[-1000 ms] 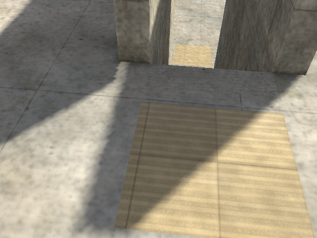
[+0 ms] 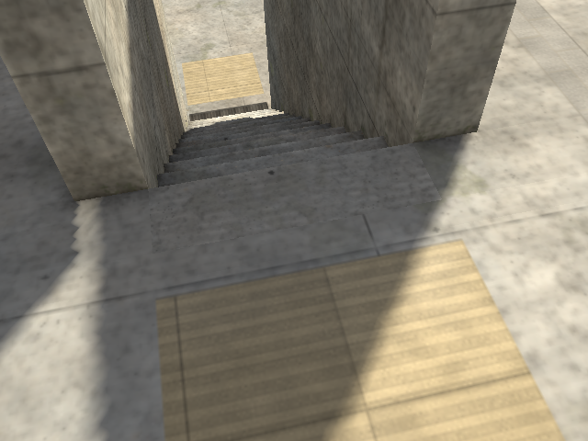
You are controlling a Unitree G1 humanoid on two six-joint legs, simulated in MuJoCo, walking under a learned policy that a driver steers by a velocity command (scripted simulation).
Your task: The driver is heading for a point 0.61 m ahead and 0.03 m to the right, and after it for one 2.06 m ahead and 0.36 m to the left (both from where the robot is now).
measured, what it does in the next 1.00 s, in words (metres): walks ahead, turning right: left foot, then right foot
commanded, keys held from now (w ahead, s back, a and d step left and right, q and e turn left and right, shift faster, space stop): w+e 0.44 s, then w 0.24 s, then q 0.32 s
